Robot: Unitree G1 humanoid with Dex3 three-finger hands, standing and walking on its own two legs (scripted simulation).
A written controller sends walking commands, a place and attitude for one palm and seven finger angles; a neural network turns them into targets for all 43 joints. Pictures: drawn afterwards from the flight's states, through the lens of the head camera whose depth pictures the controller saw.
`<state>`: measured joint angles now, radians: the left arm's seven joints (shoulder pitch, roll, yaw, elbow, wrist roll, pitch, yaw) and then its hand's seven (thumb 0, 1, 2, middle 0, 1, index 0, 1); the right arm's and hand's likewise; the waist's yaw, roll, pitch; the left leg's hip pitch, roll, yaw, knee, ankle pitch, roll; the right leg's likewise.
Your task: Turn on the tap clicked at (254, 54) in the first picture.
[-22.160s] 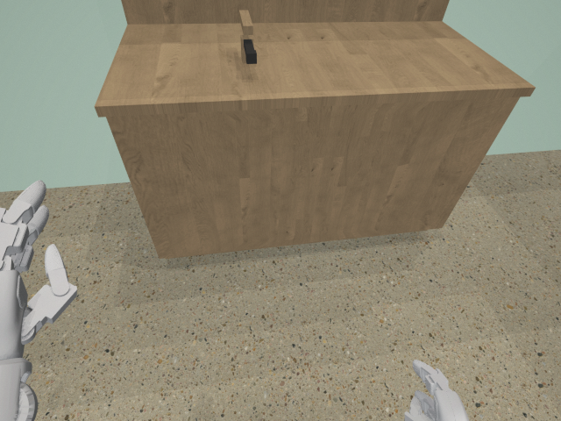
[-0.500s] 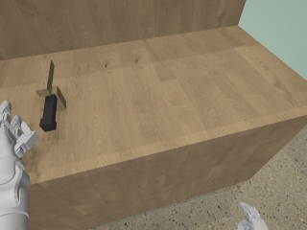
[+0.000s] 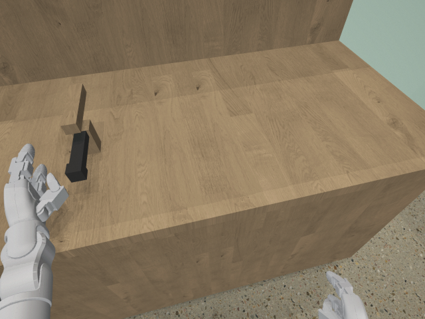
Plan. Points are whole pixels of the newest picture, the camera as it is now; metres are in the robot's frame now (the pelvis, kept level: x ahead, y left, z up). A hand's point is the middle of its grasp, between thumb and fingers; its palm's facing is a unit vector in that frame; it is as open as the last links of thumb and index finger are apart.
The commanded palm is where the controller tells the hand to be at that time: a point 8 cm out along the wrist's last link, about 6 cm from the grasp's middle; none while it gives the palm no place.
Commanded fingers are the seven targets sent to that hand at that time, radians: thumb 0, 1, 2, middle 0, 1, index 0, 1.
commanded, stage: push the lever round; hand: left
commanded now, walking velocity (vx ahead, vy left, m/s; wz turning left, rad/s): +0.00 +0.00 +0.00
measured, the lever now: (76, 171) +0.34 +0.30 +0.09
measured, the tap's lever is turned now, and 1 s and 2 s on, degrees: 0 5 36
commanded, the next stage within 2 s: none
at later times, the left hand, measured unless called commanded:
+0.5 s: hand (74, 190) +0.30 +0.28 +0.09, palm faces +0.54 -0.83 -0.09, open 7.8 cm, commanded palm +0.26 +0.32 +0.09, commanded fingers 0.00 0.90 0.90 -0.15 -0.15 -0.15 -0.15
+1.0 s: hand (85, 188) +0.31 +0.26 +0.09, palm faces +0.62 -0.78 -0.06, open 7.5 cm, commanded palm +0.27 +0.29 +0.09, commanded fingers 0.00 0.90 0.90 -0.15 -0.15 -0.15 -0.15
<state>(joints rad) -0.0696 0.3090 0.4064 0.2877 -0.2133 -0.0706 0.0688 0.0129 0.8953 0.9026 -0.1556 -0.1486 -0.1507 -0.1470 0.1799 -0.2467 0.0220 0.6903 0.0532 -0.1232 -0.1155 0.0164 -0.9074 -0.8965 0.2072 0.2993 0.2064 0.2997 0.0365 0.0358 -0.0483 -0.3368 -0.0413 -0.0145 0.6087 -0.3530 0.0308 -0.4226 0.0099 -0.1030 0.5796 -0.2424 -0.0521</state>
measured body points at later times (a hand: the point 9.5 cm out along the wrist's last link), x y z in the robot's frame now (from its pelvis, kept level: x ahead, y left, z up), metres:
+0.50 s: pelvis -0.01 -0.02 +0.00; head +0.02 -0.03 +0.45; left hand +0.27 +0.32 +0.10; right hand +0.15 -0.27 -0.11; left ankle -0.03 +0.10 -0.73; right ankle +0.03 -0.09 -0.73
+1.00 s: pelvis -0.01 -0.01 +0.00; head +0.01 -0.03 +0.45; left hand +0.27 +0.30 +0.10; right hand +0.16 -0.25 -0.11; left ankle -0.03 +0.10 -0.73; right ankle +0.03 -0.09 -0.73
